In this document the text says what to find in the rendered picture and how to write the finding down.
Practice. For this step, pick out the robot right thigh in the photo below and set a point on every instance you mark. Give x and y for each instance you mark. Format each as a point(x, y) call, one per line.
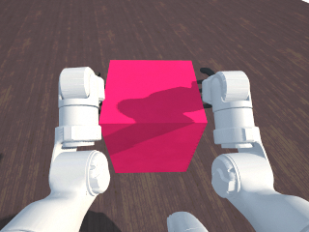
point(184, 222)

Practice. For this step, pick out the left robot hand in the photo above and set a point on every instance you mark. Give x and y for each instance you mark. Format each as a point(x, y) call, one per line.
point(98, 74)

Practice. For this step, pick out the right robot upper arm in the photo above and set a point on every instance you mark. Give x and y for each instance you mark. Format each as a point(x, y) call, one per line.
point(246, 180)

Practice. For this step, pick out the carton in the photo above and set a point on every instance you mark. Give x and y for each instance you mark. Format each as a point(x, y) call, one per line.
point(152, 117)

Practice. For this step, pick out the left robot upper arm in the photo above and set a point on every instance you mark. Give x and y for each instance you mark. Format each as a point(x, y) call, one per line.
point(76, 178)

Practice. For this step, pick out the robot right forearm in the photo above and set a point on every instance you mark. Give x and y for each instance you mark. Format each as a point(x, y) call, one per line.
point(228, 92)

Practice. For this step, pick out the robot left forearm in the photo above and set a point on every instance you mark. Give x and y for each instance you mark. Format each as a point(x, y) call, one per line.
point(80, 92)

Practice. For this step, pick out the right robot hand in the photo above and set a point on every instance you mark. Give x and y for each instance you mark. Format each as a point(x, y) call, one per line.
point(209, 72)

